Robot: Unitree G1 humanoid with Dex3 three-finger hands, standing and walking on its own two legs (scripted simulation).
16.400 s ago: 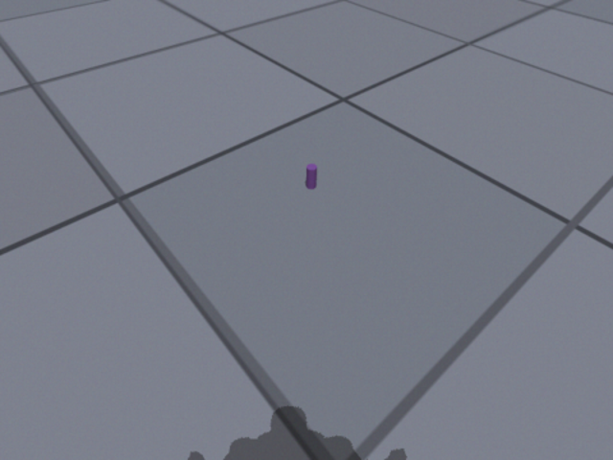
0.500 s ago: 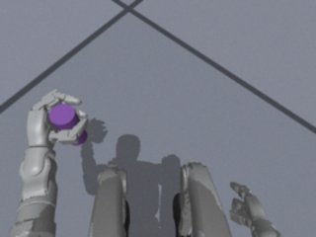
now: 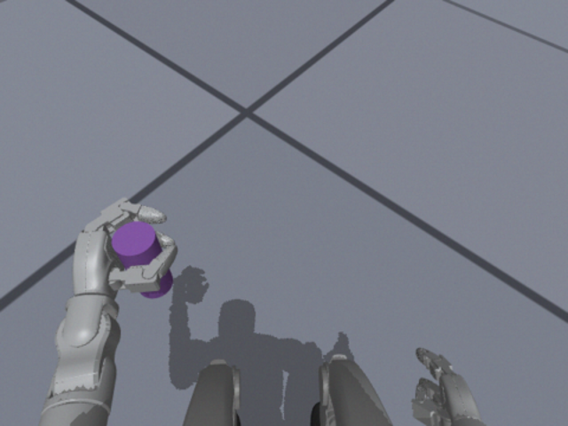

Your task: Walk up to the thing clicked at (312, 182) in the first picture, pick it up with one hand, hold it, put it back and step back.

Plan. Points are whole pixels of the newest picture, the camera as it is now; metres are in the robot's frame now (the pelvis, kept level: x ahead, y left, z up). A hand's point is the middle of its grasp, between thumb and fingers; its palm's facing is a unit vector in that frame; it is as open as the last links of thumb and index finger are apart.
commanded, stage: lift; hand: left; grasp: from the side
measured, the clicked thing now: (145, 262) +0.35 +0.20 +0.00
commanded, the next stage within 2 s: hold in 0.92 s
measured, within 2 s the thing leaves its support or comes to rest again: neither
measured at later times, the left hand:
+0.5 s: hand (132, 217) +0.36 +0.18 +0.11, palm faces +0.05 -1.00 -0.02, open 7.3 cm
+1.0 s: hand (135, 196) +0.36 +0.17 +0.14, palm faces +0.04 -1.00 +0.00, open 7.3 cm
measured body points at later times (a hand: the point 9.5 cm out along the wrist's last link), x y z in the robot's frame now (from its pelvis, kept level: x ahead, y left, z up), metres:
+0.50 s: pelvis +0.02 +0.00 +0.07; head +0.09 +0.01 +0.52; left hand +0.35 +0.23 +0.12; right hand +0.15 -0.24 -0.04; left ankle +0.04 +0.12 -0.59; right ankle +0.05 -0.13 -0.59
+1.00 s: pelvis +0.03 -0.01 +0.10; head +0.09 +0.00 +0.55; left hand +0.36 +0.22 +0.15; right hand +0.16 -0.25 -0.01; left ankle +0.04 +0.12 -0.59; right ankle +0.05 -0.13 -0.59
